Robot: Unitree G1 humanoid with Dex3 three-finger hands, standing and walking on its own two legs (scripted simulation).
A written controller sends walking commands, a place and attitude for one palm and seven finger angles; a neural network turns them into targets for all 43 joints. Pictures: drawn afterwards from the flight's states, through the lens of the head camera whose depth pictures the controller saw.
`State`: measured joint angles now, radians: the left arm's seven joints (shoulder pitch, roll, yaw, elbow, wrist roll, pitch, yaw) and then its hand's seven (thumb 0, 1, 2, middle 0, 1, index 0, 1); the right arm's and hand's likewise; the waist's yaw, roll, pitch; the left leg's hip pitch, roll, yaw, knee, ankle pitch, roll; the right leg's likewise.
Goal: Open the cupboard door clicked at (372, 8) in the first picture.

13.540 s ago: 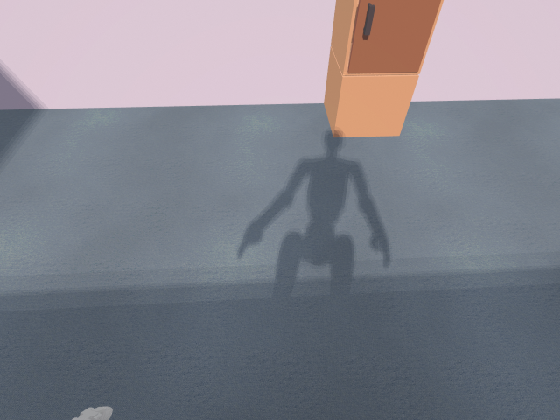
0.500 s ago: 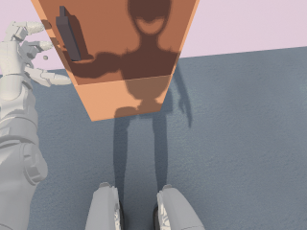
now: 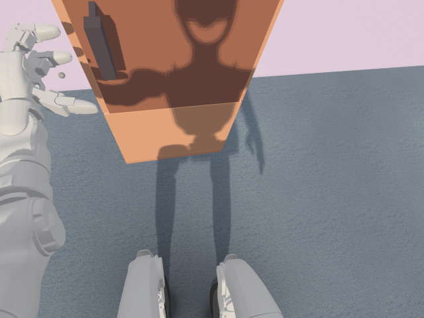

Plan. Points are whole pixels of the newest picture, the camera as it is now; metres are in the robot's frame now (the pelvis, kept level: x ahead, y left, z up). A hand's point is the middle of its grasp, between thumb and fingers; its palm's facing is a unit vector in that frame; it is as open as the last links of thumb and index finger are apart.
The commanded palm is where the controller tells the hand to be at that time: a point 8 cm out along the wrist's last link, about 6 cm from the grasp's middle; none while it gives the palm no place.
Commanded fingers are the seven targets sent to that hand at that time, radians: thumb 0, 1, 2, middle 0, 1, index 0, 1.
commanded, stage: move the hooked fingers beside the handle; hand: left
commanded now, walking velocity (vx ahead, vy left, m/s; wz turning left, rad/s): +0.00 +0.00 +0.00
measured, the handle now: (101, 42) +0.59 +0.17 +0.06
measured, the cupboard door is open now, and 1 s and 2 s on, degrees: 0 0 1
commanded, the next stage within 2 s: slide the fingers in behind the handle in 0.30 s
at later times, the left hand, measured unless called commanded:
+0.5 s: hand (70, 76) +0.53 +0.22 +0.05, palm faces +0.14 -0.99 -0.02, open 14.0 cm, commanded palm +0.51 +0.24 +0.05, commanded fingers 0.00 -0.50 0.30 -0.30 -1.20 -0.30 -1.20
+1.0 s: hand (98, 71) +0.54 +0.18 +0.05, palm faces +0.14 -0.99 -0.03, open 14.0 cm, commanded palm +0.51 +0.20 +0.05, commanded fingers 0.00 -0.50 0.30 -0.30 -1.20 -0.30 -1.20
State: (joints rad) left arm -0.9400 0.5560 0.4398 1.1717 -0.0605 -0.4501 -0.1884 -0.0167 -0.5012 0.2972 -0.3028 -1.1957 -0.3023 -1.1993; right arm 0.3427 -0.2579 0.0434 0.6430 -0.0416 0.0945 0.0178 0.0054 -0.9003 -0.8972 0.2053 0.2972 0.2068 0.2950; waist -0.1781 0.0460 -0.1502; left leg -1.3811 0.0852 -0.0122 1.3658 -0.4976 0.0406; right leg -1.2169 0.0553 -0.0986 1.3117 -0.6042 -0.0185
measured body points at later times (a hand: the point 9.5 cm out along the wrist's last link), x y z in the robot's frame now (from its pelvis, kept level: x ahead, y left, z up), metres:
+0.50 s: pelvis +0.00 +0.00 +0.00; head +0.16 +0.03 +0.42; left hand +0.51 +0.27 +0.05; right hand +0.01 -0.26 -0.11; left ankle +0.06 +0.10 -0.60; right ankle +0.00 -0.12 -0.60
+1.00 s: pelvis +0.00 -0.01 +0.00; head +0.17 +0.02 +0.41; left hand +0.53 +0.23 +0.05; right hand +0.01 -0.27 -0.12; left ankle +0.06 +0.10 -0.60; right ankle +0.00 -0.12 -0.60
